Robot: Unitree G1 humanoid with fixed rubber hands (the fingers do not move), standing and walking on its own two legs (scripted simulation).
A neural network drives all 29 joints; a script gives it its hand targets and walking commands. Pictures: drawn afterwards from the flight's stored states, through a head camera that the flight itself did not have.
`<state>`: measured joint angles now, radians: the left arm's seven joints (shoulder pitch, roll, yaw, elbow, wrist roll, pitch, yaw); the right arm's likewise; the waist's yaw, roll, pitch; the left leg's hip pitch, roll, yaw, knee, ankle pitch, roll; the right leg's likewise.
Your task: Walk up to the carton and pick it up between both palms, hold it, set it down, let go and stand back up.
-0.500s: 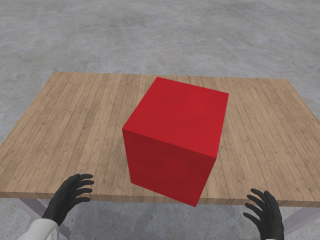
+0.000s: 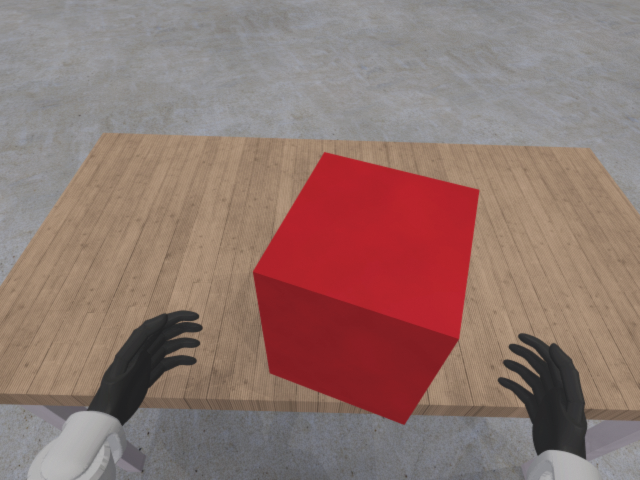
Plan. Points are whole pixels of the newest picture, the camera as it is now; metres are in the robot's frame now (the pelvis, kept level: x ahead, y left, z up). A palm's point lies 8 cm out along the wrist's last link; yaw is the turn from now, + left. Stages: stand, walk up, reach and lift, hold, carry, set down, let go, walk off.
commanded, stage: reach and lift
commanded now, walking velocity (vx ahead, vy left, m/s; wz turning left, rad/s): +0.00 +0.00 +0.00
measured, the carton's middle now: (364, 290) +0.34 -0.02 +0.03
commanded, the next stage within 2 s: none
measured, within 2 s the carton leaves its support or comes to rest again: neither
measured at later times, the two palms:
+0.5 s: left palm (144, 314) +0.24 +0.22 +0.12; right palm (586, 381) +0.19 -0.21 +0.12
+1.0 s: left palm (169, 230) +0.32 +0.20 +0.16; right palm (594, 316) +0.24 -0.22 +0.15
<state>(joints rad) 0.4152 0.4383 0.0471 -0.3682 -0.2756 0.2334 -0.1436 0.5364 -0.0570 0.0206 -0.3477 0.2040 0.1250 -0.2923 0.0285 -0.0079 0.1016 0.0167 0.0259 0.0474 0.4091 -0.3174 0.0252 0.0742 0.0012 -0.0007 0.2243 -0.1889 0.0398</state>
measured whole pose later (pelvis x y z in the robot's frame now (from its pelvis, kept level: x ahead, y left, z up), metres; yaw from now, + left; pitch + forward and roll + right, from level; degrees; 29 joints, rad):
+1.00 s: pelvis -0.05 +0.01 +0.00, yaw -1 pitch -6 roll -2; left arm -0.46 0.47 0.08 0.16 -0.28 0.63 -0.13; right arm -0.29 -0.18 -0.09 0.00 0.34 0.54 -0.30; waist -0.10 -0.04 0.06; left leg -0.07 0.01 0.07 0.43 -0.25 0.04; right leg -0.05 -0.02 0.03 0.30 -0.15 0.05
